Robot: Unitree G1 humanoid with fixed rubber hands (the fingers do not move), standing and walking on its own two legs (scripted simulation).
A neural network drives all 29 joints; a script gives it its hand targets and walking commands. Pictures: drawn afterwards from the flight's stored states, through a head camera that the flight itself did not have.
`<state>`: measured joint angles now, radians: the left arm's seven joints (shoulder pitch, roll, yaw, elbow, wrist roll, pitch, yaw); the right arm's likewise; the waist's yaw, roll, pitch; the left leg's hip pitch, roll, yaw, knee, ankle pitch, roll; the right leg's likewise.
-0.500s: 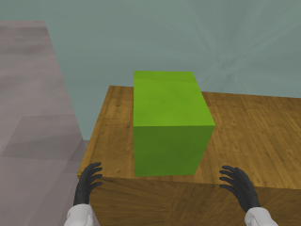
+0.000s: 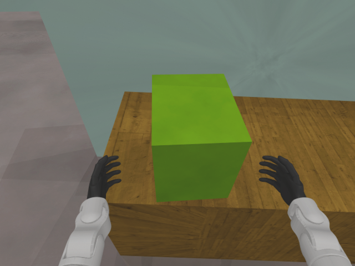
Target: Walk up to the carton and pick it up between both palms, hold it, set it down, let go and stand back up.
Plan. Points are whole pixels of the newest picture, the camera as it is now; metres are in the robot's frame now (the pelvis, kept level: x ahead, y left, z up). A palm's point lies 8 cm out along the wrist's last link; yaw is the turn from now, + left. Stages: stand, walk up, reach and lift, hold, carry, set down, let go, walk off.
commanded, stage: reach and lift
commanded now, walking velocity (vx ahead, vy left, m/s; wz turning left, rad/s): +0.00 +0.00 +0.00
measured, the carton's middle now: (190, 137) +0.51 -0.02 -0.03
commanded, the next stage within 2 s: none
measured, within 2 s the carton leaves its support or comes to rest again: neither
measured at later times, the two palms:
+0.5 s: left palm (99, 154) +0.35 +0.20 +0.08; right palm (285, 146) +0.39 -0.23 +0.09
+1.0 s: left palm (94, 120) +0.42 +0.21 +0.13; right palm (269, 106) +0.47 -0.20 +0.14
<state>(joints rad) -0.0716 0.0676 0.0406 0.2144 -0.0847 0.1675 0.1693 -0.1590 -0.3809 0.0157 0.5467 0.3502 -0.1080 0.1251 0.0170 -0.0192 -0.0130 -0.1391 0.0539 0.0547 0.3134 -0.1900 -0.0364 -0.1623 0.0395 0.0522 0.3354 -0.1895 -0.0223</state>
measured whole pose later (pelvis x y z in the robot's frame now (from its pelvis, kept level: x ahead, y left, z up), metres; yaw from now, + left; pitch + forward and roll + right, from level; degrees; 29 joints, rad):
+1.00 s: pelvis -0.01 -0.01 -0.01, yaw +1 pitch +15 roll +0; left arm -0.88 0.21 0.12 0.71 -0.18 0.37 0.16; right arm -1.00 -0.48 0.06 1.04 0.39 0.15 0.09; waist 0.07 -0.01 -0.16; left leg -0.49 0.07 0.02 0.40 -0.17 -0.05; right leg -0.49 0.05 0.02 0.38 -0.16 -0.03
